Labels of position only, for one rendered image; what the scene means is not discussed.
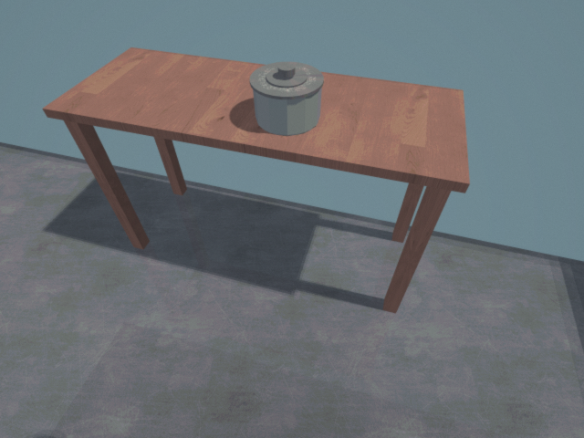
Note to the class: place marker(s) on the pot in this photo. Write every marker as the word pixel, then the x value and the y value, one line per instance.
pixel 287 117

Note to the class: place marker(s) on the lid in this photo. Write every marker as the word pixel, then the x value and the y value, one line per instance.
pixel 306 81

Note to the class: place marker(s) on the table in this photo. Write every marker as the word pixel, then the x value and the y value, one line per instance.
pixel 393 130

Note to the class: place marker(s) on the knob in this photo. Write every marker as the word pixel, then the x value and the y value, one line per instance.
pixel 286 70

